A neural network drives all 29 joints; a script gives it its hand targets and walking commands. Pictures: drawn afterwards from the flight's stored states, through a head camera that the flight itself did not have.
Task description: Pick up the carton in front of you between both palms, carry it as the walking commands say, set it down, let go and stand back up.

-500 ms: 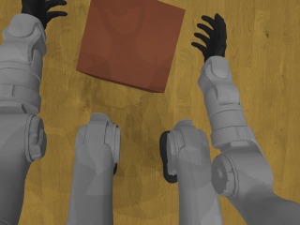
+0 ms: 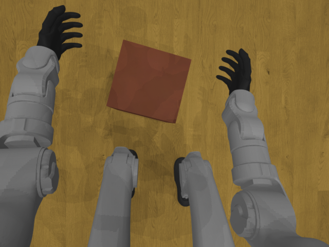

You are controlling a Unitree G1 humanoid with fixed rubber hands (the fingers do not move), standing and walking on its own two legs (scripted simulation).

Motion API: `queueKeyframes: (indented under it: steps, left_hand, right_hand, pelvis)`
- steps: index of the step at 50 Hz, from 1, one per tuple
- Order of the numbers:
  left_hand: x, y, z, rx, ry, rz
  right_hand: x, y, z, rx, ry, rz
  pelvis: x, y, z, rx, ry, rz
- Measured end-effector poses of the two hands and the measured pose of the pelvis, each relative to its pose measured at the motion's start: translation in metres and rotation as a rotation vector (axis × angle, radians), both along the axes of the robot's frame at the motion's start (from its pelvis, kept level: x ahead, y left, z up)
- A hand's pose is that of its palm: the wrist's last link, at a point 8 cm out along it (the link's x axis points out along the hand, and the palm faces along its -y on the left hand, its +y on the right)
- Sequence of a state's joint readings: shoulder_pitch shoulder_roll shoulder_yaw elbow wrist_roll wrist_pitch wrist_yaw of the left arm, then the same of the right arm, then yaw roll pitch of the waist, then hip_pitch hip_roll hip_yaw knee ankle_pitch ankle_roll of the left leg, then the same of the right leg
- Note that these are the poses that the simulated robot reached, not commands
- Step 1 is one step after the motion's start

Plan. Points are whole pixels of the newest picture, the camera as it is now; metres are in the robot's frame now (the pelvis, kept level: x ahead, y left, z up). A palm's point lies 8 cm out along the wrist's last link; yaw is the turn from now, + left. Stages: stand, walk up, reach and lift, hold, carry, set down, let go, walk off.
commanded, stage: set down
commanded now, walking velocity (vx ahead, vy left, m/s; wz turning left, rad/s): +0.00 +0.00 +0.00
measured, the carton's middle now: (148, 88) +0.48 +0.05 -0.42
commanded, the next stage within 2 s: let go in 0.28 s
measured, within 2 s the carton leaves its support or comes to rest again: neither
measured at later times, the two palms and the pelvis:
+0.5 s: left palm out of the picture +0.44 +0.27 +0.01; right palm (280, 96) +0.42 -0.15 +0.01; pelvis +0.04 +0.00 +0.13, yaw +3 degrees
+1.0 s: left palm out of the picture +0.31 +0.23 +0.14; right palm out of the picture +0.32 -0.24 +0.15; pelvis +0.13 -0.02 +0.22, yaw +4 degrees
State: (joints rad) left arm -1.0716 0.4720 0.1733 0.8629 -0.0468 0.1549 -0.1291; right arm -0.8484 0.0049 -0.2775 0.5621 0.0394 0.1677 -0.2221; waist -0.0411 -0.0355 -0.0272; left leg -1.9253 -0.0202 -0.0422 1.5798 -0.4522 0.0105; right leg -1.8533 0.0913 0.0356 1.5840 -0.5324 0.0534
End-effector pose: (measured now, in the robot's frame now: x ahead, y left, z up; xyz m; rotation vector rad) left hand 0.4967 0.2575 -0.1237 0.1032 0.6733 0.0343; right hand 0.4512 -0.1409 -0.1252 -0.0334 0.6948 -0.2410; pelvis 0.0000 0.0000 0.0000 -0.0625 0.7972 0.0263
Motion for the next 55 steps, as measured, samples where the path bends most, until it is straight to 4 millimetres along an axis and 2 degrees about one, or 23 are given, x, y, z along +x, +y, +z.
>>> queueKeyframes:
  steps: [10,19,21,26,33,39,46,50,55]
  left_hand:
    - [0.004,-0.009,0.065,-0.010,-0.017,-0.008]
    - [-0.011,0.006,0.112,0.018,0.007,0.012]
    - [-0.021,0.010,0.119,0.045,0.025,0.022]
    - [-0.063,0.012,0.138,0.077,0.067,0.063]
    - [-0.117,0.002,0.174,0.071,0.104,0.101]
    - [-0.143,-0.006,0.212,0.080,0.105,0.103]
    - [-0.169,-0.023,0.249,0.079,0.095,0.089]
    - [-0.189,-0.032,0.263,0.069,0.105,0.091]
    - [-0.212,-0.039,0.277,0.072,0.116,0.083]
  right_hand:
    - [-0.004,-0.010,0.065,-0.002,-0.014,-0.002]
    - [-0.010,-0.001,0.110,0.001,-0.002,0.046]
    - [-0.016,-0.002,0.118,-0.012,0.012,0.072]
    - [-0.040,-0.008,0.138,-0.029,0.068,0.170]
    - [-0.075,-0.044,0.184,-0.082,0.126,0.255]
    - [-0.097,-0.071,0.226,-0.085,0.130,0.261]
    - [-0.120,-0.092,0.265,-0.074,0.103,0.233]
    - [-0.135,-0.101,0.280,-0.076,0.105,0.242]
    - [-0.152,-0.110,0.286,-0.073,0.120,0.241]
  pelvis:
    - [0.017,0.002,0.056,-0.001,-0.001,0.002]
    - [0.030,0.001,0.098,0.018,-0.036,0.013]
    - [0.034,0.001,0.108,0.022,-0.043,0.016]
    - [0.047,0.000,0.134,0.033,-0.097,0.028]
    - [0.071,-0.006,0.169,0.053,-0.217,0.036]
    - [0.094,-0.013,0.193,0.069,-0.343,0.036]
    - [0.117,-0.020,0.215,0.087,-0.494,0.027]
    - [0.127,-0.023,0.225,0.090,-0.573,0.023]
    - [0.131,-0.025,0.231,0.098,-0.670,0.022]
